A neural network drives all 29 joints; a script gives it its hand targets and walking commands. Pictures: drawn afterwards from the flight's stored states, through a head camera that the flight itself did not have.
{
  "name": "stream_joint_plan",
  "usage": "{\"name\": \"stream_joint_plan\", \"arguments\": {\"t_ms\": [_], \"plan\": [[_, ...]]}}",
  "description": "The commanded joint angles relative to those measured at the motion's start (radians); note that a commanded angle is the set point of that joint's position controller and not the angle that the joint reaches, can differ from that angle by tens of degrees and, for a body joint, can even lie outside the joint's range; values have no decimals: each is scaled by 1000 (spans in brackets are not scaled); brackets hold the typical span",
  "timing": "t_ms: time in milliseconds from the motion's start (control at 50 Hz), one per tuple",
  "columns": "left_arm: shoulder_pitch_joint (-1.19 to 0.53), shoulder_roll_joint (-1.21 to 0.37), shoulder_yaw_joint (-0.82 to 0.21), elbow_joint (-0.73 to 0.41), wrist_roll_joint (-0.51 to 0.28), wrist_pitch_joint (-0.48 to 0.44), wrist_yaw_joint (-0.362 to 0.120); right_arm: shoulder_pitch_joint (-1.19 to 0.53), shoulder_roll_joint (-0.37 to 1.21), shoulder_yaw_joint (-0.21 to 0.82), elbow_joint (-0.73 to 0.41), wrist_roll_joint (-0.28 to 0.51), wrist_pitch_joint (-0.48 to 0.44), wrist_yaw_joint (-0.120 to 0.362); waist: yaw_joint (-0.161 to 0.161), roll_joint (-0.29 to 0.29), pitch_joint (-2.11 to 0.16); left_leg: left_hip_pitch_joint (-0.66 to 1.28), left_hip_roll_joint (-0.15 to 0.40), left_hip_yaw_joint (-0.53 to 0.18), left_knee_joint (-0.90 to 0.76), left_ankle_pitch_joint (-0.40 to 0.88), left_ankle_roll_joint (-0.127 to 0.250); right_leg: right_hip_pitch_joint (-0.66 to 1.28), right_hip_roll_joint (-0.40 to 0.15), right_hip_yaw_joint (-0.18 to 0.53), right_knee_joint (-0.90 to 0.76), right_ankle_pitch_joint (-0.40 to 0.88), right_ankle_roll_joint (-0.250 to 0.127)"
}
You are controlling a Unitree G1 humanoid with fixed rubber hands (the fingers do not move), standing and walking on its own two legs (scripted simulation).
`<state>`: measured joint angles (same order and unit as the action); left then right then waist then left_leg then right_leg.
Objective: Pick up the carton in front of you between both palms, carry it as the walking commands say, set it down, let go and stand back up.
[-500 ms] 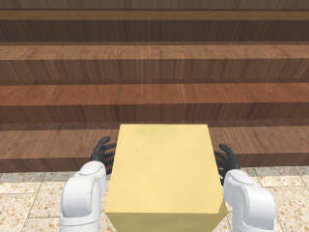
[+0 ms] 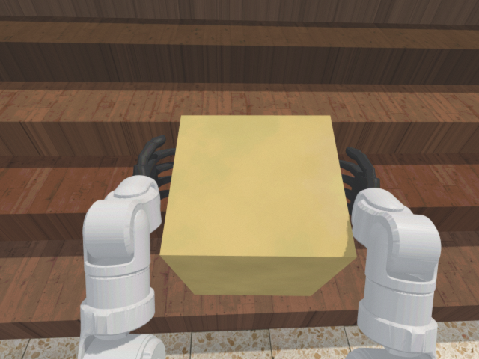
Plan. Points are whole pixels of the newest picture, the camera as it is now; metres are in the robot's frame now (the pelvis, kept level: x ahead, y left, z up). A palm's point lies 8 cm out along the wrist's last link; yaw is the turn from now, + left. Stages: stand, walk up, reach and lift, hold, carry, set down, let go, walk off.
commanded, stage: carry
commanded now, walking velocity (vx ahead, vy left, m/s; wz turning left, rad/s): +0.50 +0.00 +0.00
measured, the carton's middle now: (253, 216) +0.34 +0.00 +0.09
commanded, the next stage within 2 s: none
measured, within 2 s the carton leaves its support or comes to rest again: neither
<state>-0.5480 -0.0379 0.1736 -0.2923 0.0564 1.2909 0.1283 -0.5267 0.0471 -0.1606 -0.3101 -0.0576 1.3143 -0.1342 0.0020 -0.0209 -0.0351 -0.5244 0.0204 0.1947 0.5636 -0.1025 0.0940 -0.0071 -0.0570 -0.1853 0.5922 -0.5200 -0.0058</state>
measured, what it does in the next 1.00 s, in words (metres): climbs: right foot 0.18 m higher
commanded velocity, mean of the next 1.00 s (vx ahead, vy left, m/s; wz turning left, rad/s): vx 0.43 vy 0.00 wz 0.00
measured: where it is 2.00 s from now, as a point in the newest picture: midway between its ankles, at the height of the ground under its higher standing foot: (300, 104)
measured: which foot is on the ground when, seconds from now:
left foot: down 0.00-0.60, up 0.62-1.00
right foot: down 0.00-0.00, up 0.02-0.58, down 0.60-1.00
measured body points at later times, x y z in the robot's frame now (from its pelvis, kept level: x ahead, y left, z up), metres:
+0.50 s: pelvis +0.32 -0.01 +0.00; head +0.39 +0.00 +0.45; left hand +0.73 +0.14 +0.15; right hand +0.70 -0.16 +0.14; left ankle +0.13 +0.07 -0.71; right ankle +0.34 -0.12 -0.43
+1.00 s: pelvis +0.70 -0.11 +0.24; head +0.77 -0.10 +0.68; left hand +1.03 +0.16 +0.35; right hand +1.11 -0.13 +0.33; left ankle +0.73 -0.01 -0.29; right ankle +0.60 -0.14 -0.51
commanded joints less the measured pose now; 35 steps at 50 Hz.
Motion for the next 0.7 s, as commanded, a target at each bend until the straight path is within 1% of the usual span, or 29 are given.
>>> {"name": "stream_joint_plan", "arguments": {"t_ms": [0,20,40,60,80,100,140,220,240,280,320,340,360,380,400,420,440,460,480,500,520,540,560,580,600,620,640,660,680], "plan": [[-745,-720,-651,71,-440,52,-211,-745,645,593,56,421,17,210,-84,370,-509,800,348,-751,-247,-232,153,-562,126,84,674,33,-22],[-812,-752,-635,98,-449,56,-204,-810,678,584,66,442,23,211,-67,312,-485,781,346,-710,-249,-167,171,-654,84,185,807,29,-52],[-867,-784,-616,123,-454,58,-200,-884,729,583,76,466,26,215,-68,218,-470,740,313,-617,-204,-32,162,-688,53,210,823,77,-76],[-908,-821,-602,146,-459,58,-196,-950,776,586,81,492,26,220,-62,110,-449,684,286,-509,-189,133,131,-685,21,210,758,139,-77],[-939,-854,-584,168,-459,57,-194,-1017,822,586,87,510,23,224,-54,89,-463,660,277,-439,-178,259,115,-668,5,213,710,171,-68],[-968,-886,-569,187,-456,56,-191,-1067,865,577,99,521,21,227,-43,89,-490,660,268,-393,-175,317,101,-645,0,211,674,184,-57],[-1003,-943,-544,231,-441,52,-187,-1130,923,547,122,521,16,230,-39,102,-513,681,252,-338,-165,383,104,-666,4,189,605,184,-46],[-1028,-1009,-509,294,-406,36,-179,-1157,973,502,171,483,11,229,-61,120,-517,760,233,-267,-114,542,131,-768,21,124,470,180,-32],[-1026,-1020,-505,300,-396,31,-178,-1155,978,497,173,471,7,229,-69,135,-515,782,228,-250,-86,608,129,-797,25,106,470,188,-33],[-1014,-1026,-504,284,-371,23,-175,-1137,974,493,164,444,1,228,-88,202,-542,838,215,-217,-37,706,136,-858,47,61,575,191,-52],[-996,-1022,-509,255,-351,19,-175,-1105,972,496,143,418,-4,226,-115,198,-527,952,231,-264,-13,723,152,-1010,36,65,650,154,-70],[-981,-1018,-512,244,-341,18,-177,-1085,968,506,133,408,-6,224,-134,210,-531,1050,258,-321,-6,723,172,-1130,21,86,754,115,-84],[-970,-1013,-516,234,-333,17,-181,-1072,965,521,121,404,-9,222,-149,191,-513,1129,290,-381,2,699,188,-1262,4,124,858,51,-91],[-963,-1005,-521,228,-323,16,-185,-1062,969,544,112,404,-12,222,-181,171,-471,1201,324,-447,5,706,209,-1429,0,162,1019,-70,-100],[-951,-1001,-526,230,-315,15,-189,-1057,967,575,107,414,-15,225,-220,171,-434,1279,392,-537,-5,767,252,-1621,23,186,1339,-242,-108],[-947,-997,-531,230,-306,11,-191,-1077,972,598,91,435,-18,232,-247,140,-374,1380,436,-570,-4,835,269,-1837,67,249,1619,-400,-111],[-953,-972,-524,241,-293,11,-189,-1091,986,625,89,460,-22,236,-291,120,-300,1490,431,-595,15,923,252,-2049,101,289,1787,-588,-123],[-927,-947,-515,256,-286,11,-188,-1098,983,641,78,484,-27,240,-303,97,-244,1521,430,-597,-4,942,212,-2153,109,333,1824,-720,-141],[-893,-909,-500,273,-266,8,-185,-1122,995,652,60,511,-28,243,-241,26,-213,1410,365,-517,-80,894,139,-2037,79,293,1624,-711,-153],[-841,-876,-490,261,-248,0,-175,-1117,1008,658,34,540,-32,250,-175,38,-175,1186,323,-410,-184,933,83,-1841,41,229,1326,-711,-148],[-822,-823,-463,266,-214,-12,-168,-1200,1010,666,-1,568,-35,259,-23,-47,-266,625,174,-149,-262,1140,12,-1046,30,48,743,-373,-156],[-799,-790,-469,268,-185,-20,-157,-1118,1029,662,30,579,-39,265,57,55,-493,241,101,-132,-184,1560,60,-268,200,-121,703,106,-131],[-825,-817,-502,172,-224,-28,-156,-1174,1037,691,-28,592,-62,267,312,322,-636,71,156,-140,138,1670,47,188,252,-83,618,330,-106],[-901,-884,-543,108,-271,-40,-161,-1213,1042,682,-48,563,-64,270,405,103,-703,41,-5,-169,776,589,-53,282,173,221,297,581,-198],[-848,-918,-586,109,-309,-62,-170,-1109,1046,659,-19,532,-60,271,218,-348,-873,34,-283,-364,1231,-276,-95,201,-117,949,-22,1238,-289],[-798,-969,-614,114,-352,-61,-180,-1035,1003,621,34,498,-60,254,131,-266,-1015,99,-292,-581,1402,-218,-65,300,-164,1011,23,1345,-288],[-834,-1017,-657,62,-398,-74,-191,-937,991,607,32,446,-71,241,135,-162,-1004,98,-256,-494,1467,-138,-69,290,-169,934,61,1142,-285],[-877,-1063,-680,16,-430,-89,-204,-880,975,576,25,384,-84,231,107,-80,-882,10,-192,-436,1420,-101,-75,210,-158,871,44,931,-268],[-905,-1110,-719,-14,-470,-100,-214,-879,959,567,5,344,-93,222,86,-75,-782,-77,-157,-409,1384,-97,-80,154,-142,826,7,800,-274]]}}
